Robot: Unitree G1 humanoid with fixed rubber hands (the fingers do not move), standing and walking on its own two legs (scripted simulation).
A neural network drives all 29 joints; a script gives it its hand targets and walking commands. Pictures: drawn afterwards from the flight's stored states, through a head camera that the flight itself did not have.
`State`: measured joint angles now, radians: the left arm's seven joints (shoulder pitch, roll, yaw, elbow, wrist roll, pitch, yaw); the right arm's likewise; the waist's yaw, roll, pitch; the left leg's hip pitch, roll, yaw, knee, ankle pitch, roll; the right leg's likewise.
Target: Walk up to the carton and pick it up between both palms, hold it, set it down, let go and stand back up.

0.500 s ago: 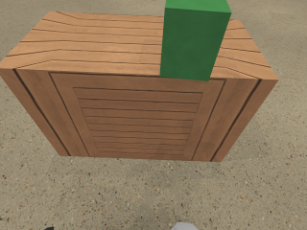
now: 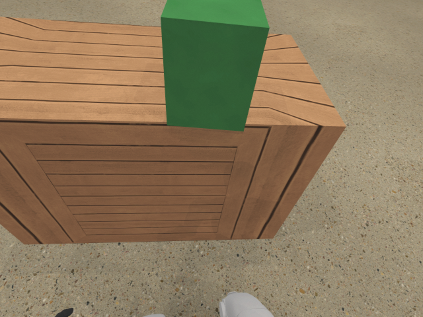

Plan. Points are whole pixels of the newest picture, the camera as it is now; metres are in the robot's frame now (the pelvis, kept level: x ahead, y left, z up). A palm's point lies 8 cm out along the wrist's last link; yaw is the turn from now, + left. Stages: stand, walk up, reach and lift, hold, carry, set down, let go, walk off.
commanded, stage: walk up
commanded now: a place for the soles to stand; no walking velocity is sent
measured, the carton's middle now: (210, 61) +0.65 +0.00 +0.15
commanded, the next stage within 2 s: none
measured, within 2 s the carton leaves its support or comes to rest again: neither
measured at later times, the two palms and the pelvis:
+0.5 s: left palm (98, 294) +0.19 +0.23 -0.13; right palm (384, 308) +0.15 -0.38 -0.13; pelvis +0.08 -0.07 -0.01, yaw +3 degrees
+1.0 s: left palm out of the picture +0.08 +0.28 -0.12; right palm (350, 289) +0.19 -0.32 -0.12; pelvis +0.06 -0.04 +0.00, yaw +7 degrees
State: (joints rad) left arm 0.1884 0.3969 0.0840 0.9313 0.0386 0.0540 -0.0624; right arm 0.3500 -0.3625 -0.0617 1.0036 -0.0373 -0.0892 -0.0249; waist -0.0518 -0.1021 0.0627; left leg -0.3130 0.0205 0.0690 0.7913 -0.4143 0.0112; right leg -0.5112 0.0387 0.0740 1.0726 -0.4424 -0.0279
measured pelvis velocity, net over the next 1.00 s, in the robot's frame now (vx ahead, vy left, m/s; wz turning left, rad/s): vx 0.06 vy -0.04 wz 0.12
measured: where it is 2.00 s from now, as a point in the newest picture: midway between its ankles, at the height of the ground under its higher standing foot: outside the picture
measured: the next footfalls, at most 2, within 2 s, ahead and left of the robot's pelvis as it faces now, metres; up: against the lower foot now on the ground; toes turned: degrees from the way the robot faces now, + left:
right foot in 0.18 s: +0.16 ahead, -0.17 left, +0.00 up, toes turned +8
left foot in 1.86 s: +0.27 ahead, +0.09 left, +0.00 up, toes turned -1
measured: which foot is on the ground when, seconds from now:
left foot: down 0.00-1.00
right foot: up 0.00-0.16, down 0.18-1.00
